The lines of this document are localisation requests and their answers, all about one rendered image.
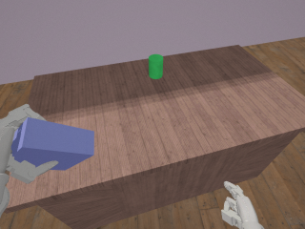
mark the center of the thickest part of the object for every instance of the right robot hand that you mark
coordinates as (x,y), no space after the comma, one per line
(243,209)

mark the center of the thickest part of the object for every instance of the table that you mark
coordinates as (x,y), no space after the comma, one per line
(215,115)

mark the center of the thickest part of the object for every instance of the sponge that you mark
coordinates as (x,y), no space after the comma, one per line
(39,141)

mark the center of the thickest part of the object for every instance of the left robot hand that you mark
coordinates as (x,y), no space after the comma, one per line
(23,171)

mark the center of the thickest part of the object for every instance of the robot left forearm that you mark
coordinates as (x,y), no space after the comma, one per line
(4,192)

